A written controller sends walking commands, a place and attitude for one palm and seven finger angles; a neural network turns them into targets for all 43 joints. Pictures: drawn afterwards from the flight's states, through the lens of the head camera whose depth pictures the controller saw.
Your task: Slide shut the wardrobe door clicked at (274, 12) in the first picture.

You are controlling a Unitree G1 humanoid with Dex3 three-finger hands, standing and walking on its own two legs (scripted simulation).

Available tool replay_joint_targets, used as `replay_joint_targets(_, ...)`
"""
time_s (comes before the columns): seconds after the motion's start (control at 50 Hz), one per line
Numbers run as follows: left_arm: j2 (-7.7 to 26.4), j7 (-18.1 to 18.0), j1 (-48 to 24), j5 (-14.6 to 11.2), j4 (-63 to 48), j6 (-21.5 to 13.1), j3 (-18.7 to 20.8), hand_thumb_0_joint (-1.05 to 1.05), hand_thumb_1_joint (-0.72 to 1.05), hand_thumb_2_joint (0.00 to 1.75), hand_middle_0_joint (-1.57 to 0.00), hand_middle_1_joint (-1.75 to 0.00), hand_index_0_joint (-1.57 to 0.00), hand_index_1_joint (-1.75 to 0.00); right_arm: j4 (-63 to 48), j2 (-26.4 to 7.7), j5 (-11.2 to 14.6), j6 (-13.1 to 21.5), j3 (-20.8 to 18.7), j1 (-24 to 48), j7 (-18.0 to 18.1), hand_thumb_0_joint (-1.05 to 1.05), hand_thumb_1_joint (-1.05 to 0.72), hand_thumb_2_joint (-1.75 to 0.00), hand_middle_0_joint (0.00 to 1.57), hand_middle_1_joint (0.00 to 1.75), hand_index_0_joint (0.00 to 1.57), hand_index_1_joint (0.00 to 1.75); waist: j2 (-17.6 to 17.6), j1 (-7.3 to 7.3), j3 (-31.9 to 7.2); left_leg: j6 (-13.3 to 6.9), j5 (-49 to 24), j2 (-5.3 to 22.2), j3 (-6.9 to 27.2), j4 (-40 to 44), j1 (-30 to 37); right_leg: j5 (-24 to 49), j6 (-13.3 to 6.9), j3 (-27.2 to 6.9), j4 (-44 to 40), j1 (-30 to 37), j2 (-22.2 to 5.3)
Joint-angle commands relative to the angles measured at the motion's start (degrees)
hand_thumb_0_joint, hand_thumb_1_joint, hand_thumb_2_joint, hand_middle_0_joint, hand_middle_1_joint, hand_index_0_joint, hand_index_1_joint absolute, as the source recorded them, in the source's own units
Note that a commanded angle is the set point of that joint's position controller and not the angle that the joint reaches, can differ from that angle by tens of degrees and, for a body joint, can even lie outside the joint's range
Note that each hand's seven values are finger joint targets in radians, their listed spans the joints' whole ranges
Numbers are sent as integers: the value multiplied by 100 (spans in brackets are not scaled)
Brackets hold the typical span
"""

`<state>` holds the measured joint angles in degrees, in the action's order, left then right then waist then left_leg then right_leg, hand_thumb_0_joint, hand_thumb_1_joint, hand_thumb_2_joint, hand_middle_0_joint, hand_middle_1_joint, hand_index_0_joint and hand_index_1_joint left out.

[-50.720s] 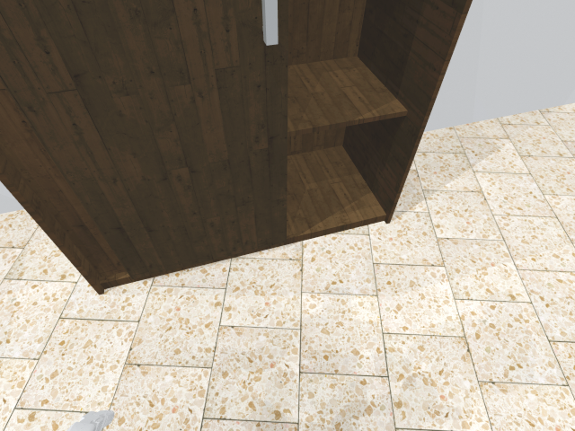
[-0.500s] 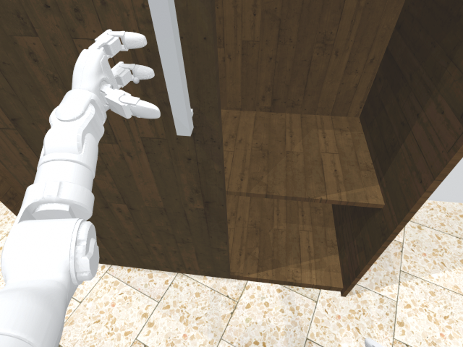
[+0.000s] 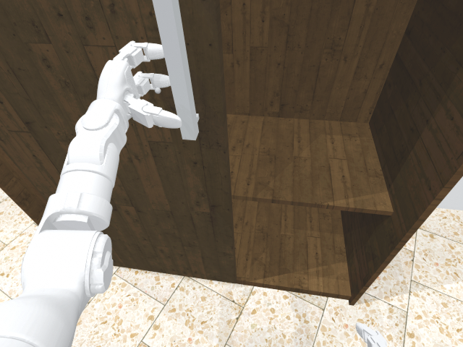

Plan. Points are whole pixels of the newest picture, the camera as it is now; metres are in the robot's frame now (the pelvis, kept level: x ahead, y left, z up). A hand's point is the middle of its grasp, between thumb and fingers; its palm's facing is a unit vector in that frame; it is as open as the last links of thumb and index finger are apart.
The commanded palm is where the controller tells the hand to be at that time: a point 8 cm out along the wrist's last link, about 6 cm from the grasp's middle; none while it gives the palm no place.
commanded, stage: slide the fingers in behind the handle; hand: left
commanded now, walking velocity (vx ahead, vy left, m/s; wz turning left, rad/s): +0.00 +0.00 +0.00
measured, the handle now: (181, 59) +0.49 +0.11 +0.27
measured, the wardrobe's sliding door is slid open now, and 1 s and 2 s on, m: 0.48 0.48 0.48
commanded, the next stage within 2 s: move the hooked fingers beside the handle in 0.02 s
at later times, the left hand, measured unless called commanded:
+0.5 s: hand (159, 90) +0.44 +0.15 +0.24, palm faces -0.03 -1.00 -0.04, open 14.0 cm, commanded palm +0.43 +0.18 +0.23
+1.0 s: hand (156, 89) +0.44 +0.15 +0.24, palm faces -0.05 -1.00 -0.02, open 14.0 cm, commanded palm +0.44 +0.20 +0.23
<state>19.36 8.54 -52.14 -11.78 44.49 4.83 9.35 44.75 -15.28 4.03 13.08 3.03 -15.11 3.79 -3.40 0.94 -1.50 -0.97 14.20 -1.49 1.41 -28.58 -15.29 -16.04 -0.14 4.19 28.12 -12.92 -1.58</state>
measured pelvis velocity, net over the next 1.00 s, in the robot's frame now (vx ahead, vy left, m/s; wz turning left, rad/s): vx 0.00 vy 0.00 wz -0.03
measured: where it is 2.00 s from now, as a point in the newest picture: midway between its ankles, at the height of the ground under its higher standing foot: outside the picture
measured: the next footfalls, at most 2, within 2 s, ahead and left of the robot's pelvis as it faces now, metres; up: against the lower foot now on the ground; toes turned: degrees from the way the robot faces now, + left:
none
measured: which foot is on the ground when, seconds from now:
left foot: down 0.00-1.00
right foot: down 0.00-1.00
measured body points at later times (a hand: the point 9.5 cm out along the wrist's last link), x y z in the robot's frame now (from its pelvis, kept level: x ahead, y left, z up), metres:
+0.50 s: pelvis +0.00 -0.01 +0.00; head +0.00 -0.03 +0.45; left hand +0.44 +0.20 +0.25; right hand +0.11 -0.26 -0.11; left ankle +0.01 +0.11 -0.74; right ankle -0.01 -0.12 -0.74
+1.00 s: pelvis +0.00 +0.00 +0.00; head +0.00 -0.02 +0.45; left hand +0.44 +0.21 +0.25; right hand +0.12 -0.25 -0.11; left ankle +0.01 +0.11 -0.74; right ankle -0.01 -0.12 -0.74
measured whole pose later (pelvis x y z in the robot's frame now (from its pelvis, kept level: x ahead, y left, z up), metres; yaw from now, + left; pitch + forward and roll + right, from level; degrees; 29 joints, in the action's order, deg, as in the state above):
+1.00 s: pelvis +0.00 +0.00 +0.00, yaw -2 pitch +1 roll +0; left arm 21.7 11.6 -48.8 -11.2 42.3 6.2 14.2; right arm 42.4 -15.3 4.2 10.6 2.9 -15.4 4.2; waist -3.3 -1.1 -2.0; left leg -0.9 14.1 -0.4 -0.2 -27.3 -14.2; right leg -14.9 -0.2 2.5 26.3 -12.3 -0.5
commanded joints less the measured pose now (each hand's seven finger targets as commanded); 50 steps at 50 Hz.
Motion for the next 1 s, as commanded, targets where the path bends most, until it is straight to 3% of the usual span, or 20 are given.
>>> replay_joint_targets(0.0, -72, 185, -3489, -126, -1467, -335, -431, 0, -50, 30, -30, -120, -30, -120, -708, -675, 24, 249, -235, 278, 22, 0, -90, -90, 20, 30, 20, 30, 187, -634, -1530, -84, -1008, 186, 252, 280, 1483, 1163, -165, -159, -413, -520, 160)
replay_joint_targets(0.06, 151, 127, -3376, -121, -1422, -328, -224, 0, -50, 30, -30, -120, -30, -120, -673, -698, 1, 230, -249, 257, 29, 0, -90, -90, 20, 30, 20, 30, 231, -565, -1570, -82, -925, 171, 233, 299, 1404, 1089, -173, -156, -434, -408, 156)
replay_joint_targets(0.08, 121, 128, -3442, -129, -1395, -320, -253, 0, -50, 30, -30, -120, -30, -120, -672, -702, 13, 222, -243, 273, 34, 0, -90, -90, 20, 30, 20, 30, 335, -608, -1548, -95, -920, 165, 224, 302, 1398, 1126, -162, -162, -442, -409, 166)
replay_joint_targets(0.14, -90, 158, -3606, -109, -1416, -318, -450, 0, -50, 30, -30, -120, -30, -120, -668, -672, 22, 255, -241, 273, 40, 0, -90, -90, 20, 30, 20, 30, 192, -656, -1546, -99, -952, 155, 199, 277, 1476, 1181, -161, -167, -429, -482, 162)
replay_joint_targets(0.26, 626, 225, -3271, -93, -1209, -387, 107, 0, -50, 30, -30, -120, -30, -120, -690, -730, 3, 197, -245, 233, 60, 0, -90, -90, 20, 30, 20, 30, 323, -514, -1656, -140, -955, 129, 118, 276, 1282, 1239, -160, -215, -463, -168, 141)
replay_joint_targets(0.28, 482, 255, -3282, -113, -1199, -392, 30, 0, -50, 30, -30, -120, -30, -120, -727, -703, 6, 196, -226, 246, 52, 0, -90, -90, 20, 30, 20, 30, 322, -534, -1583, -151, -964, 114, 105, 281, 1241, 1310, -153, -215, -464, -183, 146)
replay_joint_targets(0.32, 765, 306, -3226, -128, -1133, -411, 260, 0, -50, 30, -30, -120, -30, -120, -744, -717, 17, 196, -232, 250, 64, 0, -90, -90, 20, 30, 20, 30, 335, -503, -1552, -163, -928, 112, 68, 272, 1160, 1334, -141, -252, -478, -131, 142)
replay_joint_targets(0.38, 794, 341, -3306, -98, -1141, -469, 204, 0, -50, 30, -30, -120, -30, -120, -763, -728, 28, 175, -229, 224, 72, 0, -90, -90, 20, 30, 20, 30, 255, -556, -1377, -154, -722, 127, 87, 319, 1078, 1106, -138, -240, -521, -221, 143)
replay_joint_targets(0.4, 937, 335, -3230, -91, -1193, -477, 339, 0, -50, 30, -30, -120, -30, -120, -795, -733, 22, 184, -242, 222, 68, 0, -90, -90, 20, 30, 20, 30, 224, -510, -1528, -163, -784, 122, 77, 308, 1142, 1169, -139, -268, -518, -166, 142)
replay_joint_targets(0.48, 883, 369, -3185, -100, -1261, -461, 263, 0, -50, 30, -30, -120, -30, -120, -823, -742, 39, 165, -253, 212, 72, 0, -90, -90, 20, 30, 20, 30, 223, -544, -1485, -159, -816, 142, 59, 316, 1141, 1194, -129, -250, -533, -179, 154)
replay_joint_targets(0.52, 918, 365, -3163, -89, -1327, -443, 309, 0, -50, 30, -30, -120, -30, -120, -846, -743, 33, 182, -259, 198, 67, 0, -90, -90, 20, 30, 20, 30, 160, -518, -1585, -153, -934, 140, 82, 310, 1211, 1296, -142, -240, -493, -154, 157)
replay_joint_targets(0.56, 1084, 359, -2978, -91, -1328, -434, 432, 0, -50, 30, -30, -120, -30, -120, -858, -766, 24, 159, -274, 177, 56, 0, -90, -90, 20, 30, 20, 30, 326, -458, -1627, -152, -998, 155, 90, 311, 1148, 1314, -147, -229, -504, -27, 161)
replay_joint_targets(0.62, 905, 384, -3065, -90, -1539, -392, 279, 0, -50, 30, -30, -120, -30, -120, -901, -737, 48, 153, -278, 237, 52, 0, -90, -90, 20, 30, 20, 30, 120, -517, -1645, -149, -976, 154, 60, 309, 1266, 1316, -131, -244, -511, -138, 169)
replay_joint_targets(0.66, 1001, 343, -2822, -95, -1409, -355, 401, 0, -50, 30, -30, -120, -30, -120, -877, -751, 33, 135, -288, 203, 54, 0, -90, -90, 20, 30, 20, 30, 301, -456, -1533, -147, -999, 180, 79, 326, 1182, 1265, -143, -215, -523, -114, 187)
replay_joint_targets(0.7, 846, 337, -3010, -87, -1634, -344, 247, 0, -50, 30, -30, -120, -30, -120, -909, -741, 45, 136, -281, 238, 46, 0, -90, -90, 20, 30, 20, 30, 135, -506, -1593, -136, -1034, 174, 94, 346, 1288, 1311, -142, -222, -515, -163, 182)
replay_joint_targets(0.72, 921, 315, -2929, -88, -1617, -319, 368, 0, -50, 30, -30, -120, -30, -120, -912, -740, 35, 144, -297, 218, 45, 0, -90, -90, 20, 30, 20, 30, 269, -487, -1642, -144, -1065, 183, 103, 341, 1309, 1320, -133, -213, -517, -155, 193)
replay_joint_targets(0.84, 1146, 309, -2789, -60, -1582, -228, 556, 0, -50, 30, -30, -120, -30, -120, -937, -747, 23, 77, -290, 231, 58, 0, -90, -90, 20, 30, 20, 30, 282, -438, -1666, -148, -1190, 180, 68, 334, 1262, 1460, -139, -228, -506, -54, 189)
replay_joint_targets(0.86, 1394, 288, -2679, -32, -1576, -243, 727, 0, -50, 30, -30, -120, -30, -120, -927, -768, 2, 47, -293, 204, 56, 0, -90, -90, 20, 30, 20, 30, 322, -385, -1680, -146, -1204, 182, 53, 341, 1187, 1458, -142, -221, -526, 57, 185)
replay_joint_targets(0.88, 1255, 312, -2617, -37, -1522, -224, 631, 0, -50, 30, -30, -120, -30, -120, -967, -746, 18, 27, -272, 250, 58, 0, -90, -90, 20, 30, 20, 30, 247, -400, -1599, -145, -1197, 179, 49, 352, 1171, 1471, -145, -231, -513, 16, 181)
replay_joint_targets(0.98, 1260, 328, -2739, 1, -1311, -178, 580, 0, -50, 30, -30, -120, -30, -120, -962, -753, 26, -28, -272, 209, 87, 0, -90, -90, 20, 30, 20, 30, 257, -472, -1413, -147, -1009, 188, 37, 377, 1085, 1290, -135, -243, -568, -129, 184)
